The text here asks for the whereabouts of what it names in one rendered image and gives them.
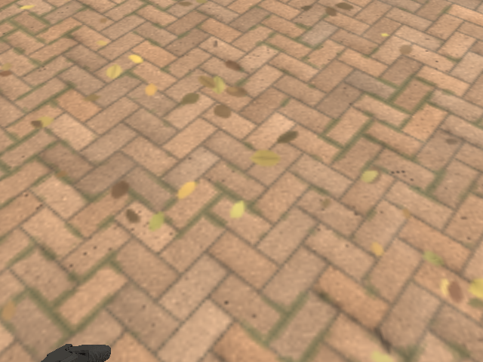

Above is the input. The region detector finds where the robot left hand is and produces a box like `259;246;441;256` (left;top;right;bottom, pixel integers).
41;344;111;362

